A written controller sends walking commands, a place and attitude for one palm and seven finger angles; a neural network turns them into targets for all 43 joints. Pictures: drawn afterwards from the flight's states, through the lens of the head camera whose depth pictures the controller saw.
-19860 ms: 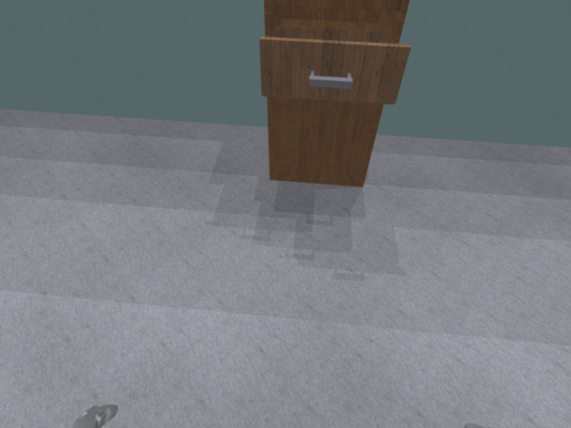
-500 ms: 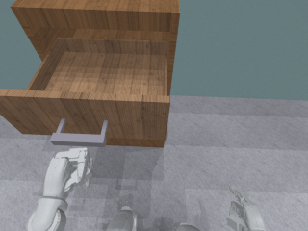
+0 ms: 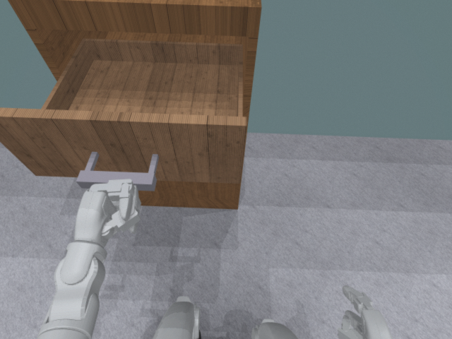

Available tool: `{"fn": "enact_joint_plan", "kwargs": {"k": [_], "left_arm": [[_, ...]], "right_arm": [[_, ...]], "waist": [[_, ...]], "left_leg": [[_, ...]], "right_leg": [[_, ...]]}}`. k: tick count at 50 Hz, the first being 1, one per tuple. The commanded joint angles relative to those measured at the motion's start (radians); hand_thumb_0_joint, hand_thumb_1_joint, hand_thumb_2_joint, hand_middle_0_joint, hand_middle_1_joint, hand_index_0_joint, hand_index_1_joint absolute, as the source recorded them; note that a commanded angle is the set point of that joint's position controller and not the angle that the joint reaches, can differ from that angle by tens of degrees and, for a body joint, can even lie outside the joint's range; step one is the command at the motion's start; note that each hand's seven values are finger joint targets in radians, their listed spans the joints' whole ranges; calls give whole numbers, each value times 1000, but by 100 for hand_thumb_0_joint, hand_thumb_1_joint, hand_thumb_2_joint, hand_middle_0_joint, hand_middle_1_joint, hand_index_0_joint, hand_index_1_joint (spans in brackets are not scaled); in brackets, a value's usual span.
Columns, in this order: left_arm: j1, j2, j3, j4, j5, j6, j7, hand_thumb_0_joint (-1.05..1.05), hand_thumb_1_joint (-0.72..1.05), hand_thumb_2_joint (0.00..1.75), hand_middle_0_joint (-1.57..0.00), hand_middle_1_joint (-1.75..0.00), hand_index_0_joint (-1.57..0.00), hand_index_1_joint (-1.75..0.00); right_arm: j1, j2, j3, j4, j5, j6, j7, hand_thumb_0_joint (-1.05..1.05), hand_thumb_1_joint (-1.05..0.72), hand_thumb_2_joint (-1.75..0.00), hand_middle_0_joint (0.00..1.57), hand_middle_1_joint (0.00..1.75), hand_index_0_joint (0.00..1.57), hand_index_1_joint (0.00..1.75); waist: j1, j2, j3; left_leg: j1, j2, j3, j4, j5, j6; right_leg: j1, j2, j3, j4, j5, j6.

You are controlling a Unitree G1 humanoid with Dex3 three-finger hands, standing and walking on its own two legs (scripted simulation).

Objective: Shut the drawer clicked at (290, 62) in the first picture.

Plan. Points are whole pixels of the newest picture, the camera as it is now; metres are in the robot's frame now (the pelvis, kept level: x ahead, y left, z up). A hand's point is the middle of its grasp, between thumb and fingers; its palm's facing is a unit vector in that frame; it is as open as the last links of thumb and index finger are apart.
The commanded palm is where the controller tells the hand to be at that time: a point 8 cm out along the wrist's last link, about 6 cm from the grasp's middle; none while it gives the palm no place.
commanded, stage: push the drawer shut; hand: left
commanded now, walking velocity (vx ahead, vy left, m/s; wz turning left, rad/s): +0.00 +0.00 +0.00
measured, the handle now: (121, 169) +0.40 +0.20 +0.05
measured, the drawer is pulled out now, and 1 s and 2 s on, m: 0.25 0.13 0.00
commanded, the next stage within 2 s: none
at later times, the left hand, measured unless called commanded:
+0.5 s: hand (144, 177) +0.38 +0.16 +0.05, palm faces -0.04 -1.00 -0.05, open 3.0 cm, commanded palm +0.37 +0.22 +0.05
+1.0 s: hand (149, 153) +0.44 +0.16 +0.05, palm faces -0.02 -1.00 -0.06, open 3.0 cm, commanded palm +0.43 +0.21 +0.05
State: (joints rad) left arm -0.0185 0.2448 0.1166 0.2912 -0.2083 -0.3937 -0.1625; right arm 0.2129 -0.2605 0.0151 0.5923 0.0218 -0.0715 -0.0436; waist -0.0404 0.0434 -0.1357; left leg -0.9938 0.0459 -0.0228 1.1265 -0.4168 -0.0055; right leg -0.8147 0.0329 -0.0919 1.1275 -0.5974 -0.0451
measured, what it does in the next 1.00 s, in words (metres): stands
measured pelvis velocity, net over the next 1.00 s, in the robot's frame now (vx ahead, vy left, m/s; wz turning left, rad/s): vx -0.01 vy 0.01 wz -0.02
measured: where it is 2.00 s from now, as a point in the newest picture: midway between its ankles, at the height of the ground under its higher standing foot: outside the picture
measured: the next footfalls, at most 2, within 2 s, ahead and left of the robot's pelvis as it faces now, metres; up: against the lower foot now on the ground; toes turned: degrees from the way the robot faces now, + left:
none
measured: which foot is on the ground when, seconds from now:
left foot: down 0.00-1.00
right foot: down 0.00-1.00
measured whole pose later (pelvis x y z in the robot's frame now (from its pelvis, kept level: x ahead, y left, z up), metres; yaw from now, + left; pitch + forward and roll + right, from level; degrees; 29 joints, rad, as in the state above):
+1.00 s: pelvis -0.01 +0.01 +0.00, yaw -1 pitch +19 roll -3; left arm -0.60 0.31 0.22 0.89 -0.12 -0.44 -0.12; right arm 0.28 -0.25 0.02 0.65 0.00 0.02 -0.01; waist -0.10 0.03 -0.13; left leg -1.06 0.05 -0.01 1.13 -0.40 0.01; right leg -0.89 0.04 -0.07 1.13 -0.57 -0.03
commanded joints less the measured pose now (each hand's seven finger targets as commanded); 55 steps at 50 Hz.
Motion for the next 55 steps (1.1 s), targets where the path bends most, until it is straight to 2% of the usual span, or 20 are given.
{"fn": "enact_joint_plan", "kwargs": {"k": [1, 4, 5, 6, 12, 13, 15, 16, 20, 23, 25, 28, 33, 36, 38, 41, 45, 49, 51, 55], "left_arm": [[-370, 135, 62, -155, -13, -45, 31, 0, 90, 90, -140, -160, -140, -160], [-443, 147, 74, -99, -7, -43, 37, 0, 90, 90, -140, -160, -140, -160], [-454, 157, 83, -88, -4, -45, 40, 0, 90, 90, -140, -160, -140, -160], [-469, 135, 63, -80, -2, -45, 41, 0, 90, 90, -140, -160, -140, -160], [-541, 133, 66, 0, 14, -47, 58, 0, 90, 90, -140, -160, -140, -160], [-547, 158, 89, 11, 16, -49, 62, 0, 90, 90, -140, -160, -140, -160], [-539, 152, 88, 24, 22, -52, 66, 0, 90, 90, -140, -160, -140, -160], [-562, 134, 72, 18, 23, -55, 67, 0, 90, 90, -140, -160, -140, -160], [-546, 168, 112, 32, 28, -67, 74, 0, 90, 90, -140, -160, -140, -160], [-606, 161, 104, 66, 32, -74, 77, 0, 90, 90, -140, -160, -140, -160], [-608, 166, 114, 89, 33, -79, 77, 0, 90, 90, -140, -160, -140, -160], [-669, 167, 107, 100, 47, -93, 81, 0, 90, 90, -140, -160, -140, -160], [-762, 189, 120, 159, 53, -100, 81, 0, 90, 90, -140, -160, -140, -160], [-857, 169, 92, 201, 58, -102, 78, 0, 90, 90, -140, -160, -140, -160], [-909, 198, 111, 235, 62, -104, 80, 0, 90, 90, -140, -160, -140, -160], [-949, 186, 108, 260, 63, -108, 79, 0, 90, 90, -140, -160, -140, -160], [-1028, 248, 146, 339, 67, -110, 72, 0, 90, 90, -140, -160, -140, -160], [-1051, 279, 179, 400, 67, -119, 57, 0, 90, 90, -140, -160, -140, -160], [-1089, 275, 175, 428, 68, -121, 52, 0, 90, 90, -140, -160, -140, -160], [-1157, 329, 210, 499, 76, -127, 46, 0, 90, 90, -140, -160, -140, -160]], "right_arm": [[-7, -133, -52, -119, 6, -43, -13, 0, -90, -90, 20, 30, 20, 30], [2, -134, -51, -110, 6, -37, -13, 0, -90, -90, 20, 30, 20, 30], [4, -136, -51, -109, 6, -36, -12, 0, -90, -90, 20, 30, 20, 30], [6, -133, -51, -109, 7, -36, -10, 0, -90, -90, 20, 30, 20, 30], [37, -142, -55, -102, 3, -20, 2, 0, -90, -90, 20, 30, 20, 30], [42, -145, -55, -100, 1, -15, 4, 0, -90, -90, 20, 30, 20, 30], [52, -143, -57, -102, -1, -7, 9, 0, -90, -90, 20, 30, 20, 30], [53, -141, -58, -101, -1, -5, 12, 0, -90, -90, 20, 30, 20, 30], [71, -144, -62, -99, -5, 10, 20, 0, -90, -90, 20, 30, 20, 30], [78, -143, -61, -90, -5, 21, 21, 0, -90, -90, 20, 30, 20, 30], [83, -143, -63, -87, -6, 27, 23, 0, -90, -90, 20, 30, 20, 30], [95, -143, -64, -79, -8, 33, 24, 0, -90, -90, 20, 30, 20, 30], [109, -151, -65, -62, -10, 44, 22, 0, -90, -90, 20, 30, 20, 30], [114, -148, -64, -49, -8, 48, 21, 0, -90, -90, 20, 30, 20, 30], [122, -154, -63, -39, -9, 50, 19, 0, -90, -90, 20, 30, 20, 30], [130, -150, -64, -37, -11, 53, 19, 0, -90, -90, 20, 30, 20, 30], [144, -153, -57, -24, -13, 61, 17, 0, -90, -90, 20, 30, 20, 30], [162, -153, -55, -25, -16, 66, 20, 0, -90, -90, 20, 30, 20, 30], [172, -151, -55, -21, -16, 68, 22, 0, -90, -90, 20, 30, 20, 30], [192, -157, -53, -14, -19, 75, 24, 0, -90, -90, 20, 30, 20, 30]], "waist": [[-49, 3, -282], [-54, -31, -281], [-44, -6, -293], [-51, 1, -292], [-52, 5, -301], [-45, 12, -320], [-38, 10, -331], [-45, 10, -335], [-31, 7, -365], [-50, -1, -326], [-49, 0, -315], [-52, 43, -344], [-67, 25, -356], [-87, 27, -338], [-94, 28, -347], [-94, 43, -385], [-104, 26, -380], [-94, 34, -394], [-104, 27, -389], [-117, 22, -369]], "left_leg": [[340, -20, -16, -119, 99, 44], [316, -20, -13, -118, 84, 45], [323, -22, -13, -121, 89, 43], [344, -21, -15, -128, 91, 43], [376, -19, -28, -144, 99, 40], [386, -17, -29, -144, 110, 38], [405, -17, -31, -152, 142, 34], [414, -17, -29, -151, 153, 35], [428, -16, -27, -152, 205, 31], [413, -16, -26, -143, 198, 34], [405, -17, -24, -146, 186, 33], [444, -14, -34, -141, 204, 28], [442, -13, -41, -131, 195, 30], [438, -12, -47, -130, 150, 29], [437, -12, -52, -123, 137, 32], [447, -15, -46, -115, 154, 33], [393, -17, -37, -100, 133, 38], [381, -19, -34, -92, 149, 39], [364, -19, -31, -86, 146, 41], [301, -19, -25, -69, 109, 47]], "right_leg": [[-7, -12, 92, -240, 220, 38], [1, -12, 103, -246, 203, 41], [4, -12, 101, -242, 206, 37], [-10, -11, 91, -242, 210, 37], [-35, -3, 70, -233, 213, 33], [-32, -4, 71, -231, 222, 31], [-20, -3, 64, -225, 251, 28], [-22, -3, 63, -225, 266, 29], [5, -1, 59, -214, 319, 27], [-20, 1, 62, -216, 321, 30], [-19, 2, 63, -220, 310, 29], [-51, 3, 57, -204, 306, 24], [-73, 5, 58, -201, 293, 25], [-104, 6, 57, -207, 250, 25], [-122, 7, 59, -205, 237, 25], [-115, 6, 61, -205, 249, 26], [-102, 8, 74, -206, 242, 29], [-90, 11, 80, -202, 256, 26], [-89, 12, 82, -201, 257, 28], [-99, 15, 95, -200, 227, 32]]}}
